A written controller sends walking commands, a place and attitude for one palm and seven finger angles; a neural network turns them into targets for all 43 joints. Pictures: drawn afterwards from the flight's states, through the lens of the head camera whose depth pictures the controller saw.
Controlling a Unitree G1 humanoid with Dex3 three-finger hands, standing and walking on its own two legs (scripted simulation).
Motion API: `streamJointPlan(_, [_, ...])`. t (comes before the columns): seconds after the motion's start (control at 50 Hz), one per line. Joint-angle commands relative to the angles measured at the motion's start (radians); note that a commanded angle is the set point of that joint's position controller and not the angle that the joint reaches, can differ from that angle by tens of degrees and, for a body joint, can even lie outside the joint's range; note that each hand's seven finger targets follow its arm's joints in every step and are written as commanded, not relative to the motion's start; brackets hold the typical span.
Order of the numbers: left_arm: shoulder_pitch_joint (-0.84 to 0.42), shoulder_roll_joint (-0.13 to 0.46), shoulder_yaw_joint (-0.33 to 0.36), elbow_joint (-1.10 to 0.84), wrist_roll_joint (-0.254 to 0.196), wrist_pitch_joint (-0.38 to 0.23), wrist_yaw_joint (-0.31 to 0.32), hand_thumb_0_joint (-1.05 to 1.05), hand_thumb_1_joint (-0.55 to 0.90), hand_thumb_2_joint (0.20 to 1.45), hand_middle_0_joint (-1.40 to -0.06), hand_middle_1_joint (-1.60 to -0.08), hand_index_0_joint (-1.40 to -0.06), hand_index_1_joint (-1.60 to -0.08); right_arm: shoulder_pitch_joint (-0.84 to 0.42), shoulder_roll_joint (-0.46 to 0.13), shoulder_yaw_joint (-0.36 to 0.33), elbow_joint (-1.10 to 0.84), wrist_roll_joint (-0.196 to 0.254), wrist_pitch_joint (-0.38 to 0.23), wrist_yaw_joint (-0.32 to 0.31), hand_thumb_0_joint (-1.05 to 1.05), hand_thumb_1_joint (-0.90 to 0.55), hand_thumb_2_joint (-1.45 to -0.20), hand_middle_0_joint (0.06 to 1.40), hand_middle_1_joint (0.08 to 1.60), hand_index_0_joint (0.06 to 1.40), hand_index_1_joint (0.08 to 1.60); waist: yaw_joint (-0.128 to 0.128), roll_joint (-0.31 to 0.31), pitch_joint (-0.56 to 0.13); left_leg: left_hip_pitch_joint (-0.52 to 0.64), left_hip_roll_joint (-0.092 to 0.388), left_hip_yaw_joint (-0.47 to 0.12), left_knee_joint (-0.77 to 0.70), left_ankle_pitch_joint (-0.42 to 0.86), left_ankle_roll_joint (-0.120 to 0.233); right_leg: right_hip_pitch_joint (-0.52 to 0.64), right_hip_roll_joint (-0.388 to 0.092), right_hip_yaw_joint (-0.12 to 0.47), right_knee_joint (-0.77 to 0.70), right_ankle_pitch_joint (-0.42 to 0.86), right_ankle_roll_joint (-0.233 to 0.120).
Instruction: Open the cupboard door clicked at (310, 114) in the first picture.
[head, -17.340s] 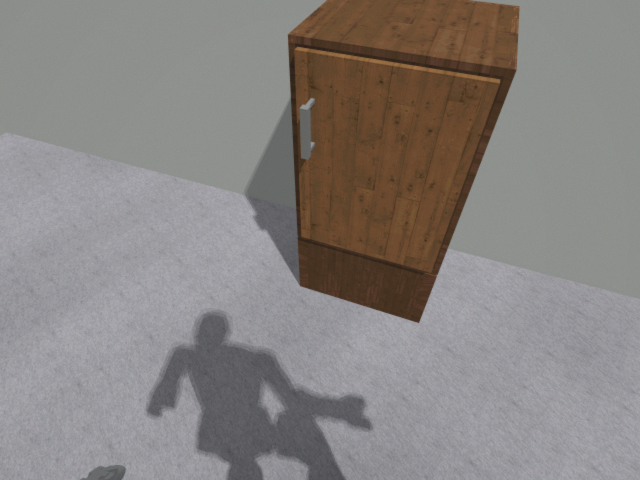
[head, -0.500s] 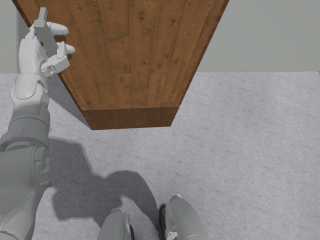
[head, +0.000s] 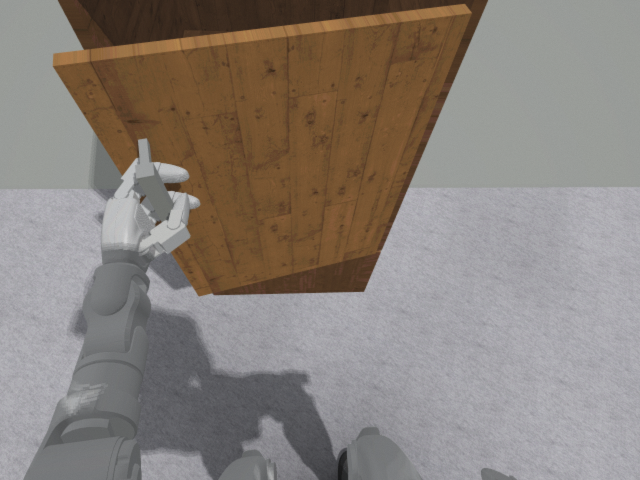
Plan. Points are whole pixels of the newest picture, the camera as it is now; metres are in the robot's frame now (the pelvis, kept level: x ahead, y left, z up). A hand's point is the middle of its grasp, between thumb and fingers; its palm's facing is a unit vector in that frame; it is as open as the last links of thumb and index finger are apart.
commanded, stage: pull the door open along its arc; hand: left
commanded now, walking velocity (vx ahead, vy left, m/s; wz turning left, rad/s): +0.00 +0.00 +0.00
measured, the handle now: (161, 192) +0.47 +0.19 +0.04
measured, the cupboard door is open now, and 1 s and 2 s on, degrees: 14 41 44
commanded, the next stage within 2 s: open thumb and fingers to let go in 0.54 s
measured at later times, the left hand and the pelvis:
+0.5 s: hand (250, 318) +0.30 +0.07 +0.03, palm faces +0.41 -0.91 +0.01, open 5.5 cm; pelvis -0.01 -0.03 +0.00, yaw +4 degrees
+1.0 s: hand (272, 339) +0.28 +0.05 +0.03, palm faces +0.38 -0.92 -0.01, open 9.2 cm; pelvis -0.03 -0.05 -0.01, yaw +5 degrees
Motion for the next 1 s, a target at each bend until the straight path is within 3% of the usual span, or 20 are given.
streamJointPlan(0.0, [-0.026, 0.060, 0.048, -0.279, 0.008, -0.067, 0.239, 0.000, 0.900, 0.900, -0.400, -1.350, -0.400, -1.350, 0.041, -0.124, -0.069, -0.080, -0.023, -0.053, 0.010, 0.000, -0.900, -0.900, 0.200, 0.300, 0.200, 0.300, 0.087, 0.007, -0.369, 0.154, -0.010, -0.064, -0.107, 0.595, -0.065, 0.368, 0.011, -0.006, -0.010, 0.443, -0.016])
streamJointPlan(0.04, [-0.042, 0.033, 0.017, -0.359, 0.059, -0.081, 0.329, 0.000, 0.900, 0.900, -0.400, -1.350, -0.400, -1.350, 0.024, -0.116, -0.072, -0.082, -0.035, -0.057, 0.011, 0.000, -0.900, -0.900, 0.200, 0.300, 0.200, 0.300, 0.091, 0.009, -0.388, 0.160, -0.012, -0.067, -0.096, 0.591, -0.067, 0.374, 0.007, -0.001, 0.003, 0.443, -0.021])
streamJointPlan(0.12, [0.027, -0.102, -0.117, -0.403, 0.141, -0.080, 0.441, 0.000, 0.900, 0.900, -0.400, -1.350, -0.400, -1.350, -0.021, -0.097, -0.072, -0.080, -0.050, -0.061, 0.011, 0.000, -0.900, -0.900, 0.200, 0.300, 0.200, 0.300, 0.086, -0.009, -0.358, 0.175, -0.016, -0.067, -0.101, 0.530, -0.069, 0.367, 0.001, -0.004, -0.006, 0.414, -0.022])
streamJointPlan(0.14, [0.015, -0.114, -0.132, -0.418, 0.151, -0.082, 0.462, 0.000, 0.900, 0.900, -0.400, -1.350, -0.400, -1.350, -0.026, -0.096, -0.072, -0.083, -0.055, -0.063, 0.006, 0.000, -0.900, -0.900, 0.200, 0.300, 0.200, 0.300, 0.077, -0.051, -0.365, 0.166, -0.019, -0.073, -0.097, 0.514, -0.062, 0.380, 0.000, -0.001, -0.010, 0.417, -0.022])
streamJointPlan(0.18, [0.059, -0.179, -0.177, -0.438, 0.168, -0.081, 0.508, 0.000, 0.900, 0.900, -0.400, -1.350, -0.400, -1.350, -0.059, -0.081, -0.071, -0.084, -0.058, -0.068, 0.000, 0.000, -0.900, -0.900, 0.200, 0.300, 0.200, 0.300, 0.090, -0.034, -0.360, 0.171, -0.025, -0.066, -0.105, 0.472, -0.062, 0.392, -0.004, 0.000, -0.016, 0.399, -0.022])
streamJointPlan(0.24, [0.094, -0.244, -0.233, -0.484, 0.180, -0.079, 0.572, 0.000, 0.900, 0.900, -0.400, -1.350, -0.400, -1.350, -0.095, -0.071, -0.067, -0.090, -0.065, -0.082, -0.005, 0.000, -0.900, -0.900, 0.200, 0.300, 0.200, 0.300, 0.090, -0.086, -0.360, 0.162, -0.030, -0.070, -0.112, 0.420, -0.054, 0.417, -0.006, 0.002, -0.033, 0.376, -0.022])
streamJointPlan(0.3, [0.161, -0.320, -0.315, -0.526, 0.217, -0.071, 0.640, 0.000, 0.900, 0.900, -0.400, -1.350, -0.400, -1.350, -0.125, -0.054, -0.064, -0.086, -0.073, -0.099, -0.002, 0.000, -0.900, -0.900, 0.200, 0.300, 0.200, 0.300, 0.096, -0.064, -0.341, 0.170, -0.035, -0.065, -0.117, 0.406, -0.056, 0.422, -0.012, 0.002, -0.041, 0.369, -0.024])
streamJointPlan(0.32, [0.187, -0.334, -0.340, -0.534, 0.230, -0.069, 0.652, 0.000, 0.900, 0.900, -0.400, -1.350, -0.400, -1.350, -0.132, -0.053, -0.065, -0.086, -0.075, -0.105, -0.001, 0.000, -0.900, -0.900, 0.200, 0.300, 0.200, 0.300, 0.092, -0.091, -0.336, 0.165, -0.036, -0.065, -0.114, 0.395, -0.052, 0.426, -0.013, 0.005, -0.046, 0.368, -0.023])
streamJointPlan(0.44, [0.282, -0.415, -0.486, -0.604, 0.300, -0.058, 0.689, 0.000, 0.900, 0.900, -0.400, -1.350, -0.400, -1.350, -0.173, -0.035, -0.058, -0.093, -0.083, -0.137, -0.004, 0.000, -0.900, -0.900, 0.200, 0.300, 0.200, 0.300, 0.079, -0.092, -0.283, 0.148, -0.041, -0.070, -0.111, 0.318, -0.046, 0.407, -0.024, 0.017, -0.070, 0.304, -0.025])
streamJointPlan(0.56, [0.441, -0.441, -0.537, -0.671, 0.320, -0.038, 0.695, 0.000, 0.900, 0.900, -0.400, -1.350, -0.400, -1.350, -0.216, -0.016, -0.048, -0.114, -0.082, -0.172, -0.013, 0.000, -0.900, -0.900, 0.200, 0.300, 0.200, 0.300, 0.097, -0.098, -0.251, 0.119, -0.050, -0.069, -0.105, 0.254, -0.043, 0.417, -0.036, 0.040, -0.091, 0.239, -0.024])
streamJointPlan(0.6, [0.402, -0.432, -0.534, -0.690, 0.315, -0.034, 0.703, 0.000, 0.900, 0.900, -0.400, -1.350, -0.400, -1.350, -0.220, -0.018, -0.044, -0.109, -0.082, -0.180, -0.018, 0.000, -0.900, -0.900, 0.200, 0.300, 0.200, 0.300, 0.086, -0.112, -0.238, 0.102, -0.052, -0.074, -0.095, 0.228, -0.043, 0.410, -0.043, 0.053, -0.100, 0.208, -0.019])
streamJointPlan(0.62, [0.297, -0.404, -0.510, -0.677, 0.316, -0.035, 0.715, 0.000, 0.900, 0.900, -0.400, -1.350, -0.400, -1.350, -0.219, -0.021, -0.042, -0.092, -0.085, -0.180, -0.024, 0.000, -0.900, -0.900, 0.200, 0.300, 0.200, 0.300, 0.069, -0.116, -0.215, 0.087, -0.053, -0.079, -0.082, 0.205, -0.042, 0.383, -0.049, 0.063, -0.105, 0.173, -0.015])
streamJointPlan(0.66, [0.298, -0.375, -0.465, -0.644, 0.312, -0.037, 0.724, 0.000, 0.760, 0.840, -0.390, -1.335, -0.390, -1.335, -0.232, -0.018, -0.043, -0.085, -0.087, -0.182, -0.034, 0.000, -0.900, -0.900, 0.200, 0.300, 0.200, 0.300, 0.086, -0.129, -0.221, 0.057, -0.059, -0.078, -0.072, 0.175, -0.043, 0.394, -0.055, 0.091, -0.117, 0.118, -0.012])
streamJointPlan(0.68, [0.288, -0.378, -0.465, -0.638, 0.310, -0.038, 0.725, 0.000, 0.690, 0.810, -0.385, -1.327, -0.385, -1.327, -0.233, -0.016, -0.043, -0.082, -0.088, -0.184, -0.035, 0.000, -0.900, -0.900, 0.200, 0.300, 0.200, 0.300, 0.082, -0.122, -0.229, 0.056, -0.060, -0.076, -0.069, 0.168, -0.043, 0.397, -0.060, 0.101, -0.123, 0.106, -0.010])
streamJointPlan(0.76, [0.308, -0.393, -0.466, -0.629, 0.291, -0.034, 0.709, 0.000, 0.410, 0.690, -0.365, -1.298, -0.365, -1.298, -0.220, -0.014, -0.047, -0.083, -0.086, -0.187, -0.036, 0.000, -0.900, -0.900, 0.200, 0.300, 0.200, 0.300, 0.091, -0.117, -0.280, 0.062, -0.062, -0.072, -0.067, 0.198, -0.044, 0.440, -0.063, 0.103, -0.113, 0.176, -0.008])
streamJointPlan(0.86, [0.265, -0.374, -0.447, -0.618, 0.265, -0.030, 0.685, 0.000, 0.060, 0.540, -0.340, -1.260, -0.340, -1.260, -0.226, -0.021, -0.045, -0.085, -0.082, -0.184, -0.042, 0.000, -0.900, -0.900, 0.200, 0.300, 0.200, 0.300, 0.080, -0.150, -0.255, 0.041, -0.061, -0.075, -0.063, 0.171, -0.043, 0.443, -0.073, 0.126, -0.136, 0.136, 0.000])
streamJointPlan(0.94, [0.289, -0.375, -0.443, -0.613, 0.265, -0.034, 0.684, 0.000, -0.220, 0.420, -0.320, -1.230, -0.320, -1.230, -0.224, -0.024, -0.047, -0.090, -0.081, -0.185, -0.039, 0.000, -0.900, -0.900, 0.200, 0.300, 0.200, 0.300, 0.093, -0.134, -0.262, 0.050, -0.061, -0.076, -0.070, 0.180, -0.043, 0.439, -0.065, 0.112, -0.126, 0.133, -0.008])
streamJointPlan(0.98, [0.266, -0.379, -0.448, -0.609, 0.264, -0.036, 0.686, 0.000, -0.360, 0.360, -0.310, -1.215, -0.310, -1.215, -0.222, -0.025, -0.047, -0.088, -0.082, -0.187, -0.038, 0.000, -0.900, -0.900, 0.200, 0.300, 0.200, 0.300, 0.086, -0.132, -0.257, 0.047, -0.061, -0.074, -0.069, 0.170, -0.042, 0.425, -0.066, 0.110, -0.126, 0.114, -0.006])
